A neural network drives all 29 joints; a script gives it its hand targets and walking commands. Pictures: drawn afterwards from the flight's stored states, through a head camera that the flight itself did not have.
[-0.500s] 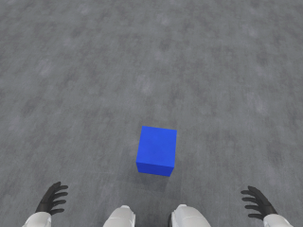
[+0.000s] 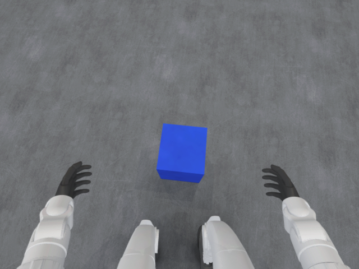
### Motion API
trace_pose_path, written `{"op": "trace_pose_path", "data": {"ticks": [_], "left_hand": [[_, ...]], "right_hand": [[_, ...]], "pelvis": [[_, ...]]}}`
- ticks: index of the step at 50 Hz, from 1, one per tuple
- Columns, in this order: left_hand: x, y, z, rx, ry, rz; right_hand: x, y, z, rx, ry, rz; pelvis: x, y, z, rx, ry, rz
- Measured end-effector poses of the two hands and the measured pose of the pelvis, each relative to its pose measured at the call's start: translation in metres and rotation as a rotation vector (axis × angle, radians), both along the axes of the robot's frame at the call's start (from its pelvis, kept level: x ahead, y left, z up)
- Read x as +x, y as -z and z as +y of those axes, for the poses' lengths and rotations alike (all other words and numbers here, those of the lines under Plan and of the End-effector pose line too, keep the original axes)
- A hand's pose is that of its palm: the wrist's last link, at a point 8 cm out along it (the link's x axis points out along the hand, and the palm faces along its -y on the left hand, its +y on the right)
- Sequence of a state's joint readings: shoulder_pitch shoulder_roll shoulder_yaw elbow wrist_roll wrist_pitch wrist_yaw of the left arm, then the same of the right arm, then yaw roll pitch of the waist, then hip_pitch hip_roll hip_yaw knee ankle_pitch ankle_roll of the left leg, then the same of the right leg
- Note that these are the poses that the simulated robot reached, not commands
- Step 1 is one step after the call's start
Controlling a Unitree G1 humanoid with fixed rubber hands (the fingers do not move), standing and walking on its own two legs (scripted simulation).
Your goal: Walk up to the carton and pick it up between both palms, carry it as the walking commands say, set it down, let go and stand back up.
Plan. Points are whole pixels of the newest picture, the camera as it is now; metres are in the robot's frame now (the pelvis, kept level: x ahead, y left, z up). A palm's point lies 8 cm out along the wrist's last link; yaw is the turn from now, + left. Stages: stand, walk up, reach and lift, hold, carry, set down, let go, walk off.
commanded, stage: reach and lift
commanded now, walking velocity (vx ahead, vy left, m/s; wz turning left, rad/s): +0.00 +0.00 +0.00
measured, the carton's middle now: (182, 155) +0.49 -0.01 -0.60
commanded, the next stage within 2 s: none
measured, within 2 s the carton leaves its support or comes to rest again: neither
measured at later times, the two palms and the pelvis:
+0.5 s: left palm (100, 145) +0.40 +0.22 -0.14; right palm (267, 154) +0.36 -0.23 -0.14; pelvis -0.03 +0.01 -0.03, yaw +0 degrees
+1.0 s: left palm (123, 117) +0.51 +0.17 -0.19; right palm (241, 123) +0.47 -0.19 -0.18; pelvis -0.02 +0.01 -0.04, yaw +0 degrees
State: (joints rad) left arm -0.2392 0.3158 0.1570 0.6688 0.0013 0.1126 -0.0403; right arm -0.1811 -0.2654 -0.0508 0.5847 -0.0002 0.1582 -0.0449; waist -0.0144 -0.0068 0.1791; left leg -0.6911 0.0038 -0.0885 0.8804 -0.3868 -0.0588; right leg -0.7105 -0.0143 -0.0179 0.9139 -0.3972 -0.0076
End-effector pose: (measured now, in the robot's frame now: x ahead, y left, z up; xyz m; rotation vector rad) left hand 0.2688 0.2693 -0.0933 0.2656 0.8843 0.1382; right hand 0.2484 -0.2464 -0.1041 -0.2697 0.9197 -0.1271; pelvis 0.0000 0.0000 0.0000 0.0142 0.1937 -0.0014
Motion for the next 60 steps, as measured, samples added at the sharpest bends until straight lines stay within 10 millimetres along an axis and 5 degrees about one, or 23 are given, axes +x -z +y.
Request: {"op": "trace_pose_path", "data": {"ticks": [17,29,42,48,60], "left_hand": [[0.092,0.034,-0.034,-0.045,0.055,-0.084],[0.158,0.057,-0.056,-0.094,0.086,-0.15],[0.224,0.078,-0.082,-0.158,0.09,-0.211],[0.238,0.089,-0.095,-0.201,0.071,-0.228],[0.237,0.116,-0.094,-0.221,0.02,-0.234]], "right_hand": [[0.079,0.023,0.013,0.007,0.003,-0.099],[0.131,0.042,0.021,0.028,0.04,-0.174],[0.202,0.061,0.05,0.113,0.064,-0.27],[0.223,0.069,0.062,0.162,0.091,-0.302],[0.214,0.1,0.052,0.167,0.151,-0.296]], "pelvis": [[-0.026,0.017,0.004,-0.002,0.0,0.214],[-0.03,0.029,0.009,-0.007,0.001,0.366],[-0.025,0.04,0.013,-0.012,0.001,0.496],[-0.021,0.042,0.014,-0.013,0.001,0.535],[-0.027,0.054,0.014,-0.011,0.0,0.581]]}}
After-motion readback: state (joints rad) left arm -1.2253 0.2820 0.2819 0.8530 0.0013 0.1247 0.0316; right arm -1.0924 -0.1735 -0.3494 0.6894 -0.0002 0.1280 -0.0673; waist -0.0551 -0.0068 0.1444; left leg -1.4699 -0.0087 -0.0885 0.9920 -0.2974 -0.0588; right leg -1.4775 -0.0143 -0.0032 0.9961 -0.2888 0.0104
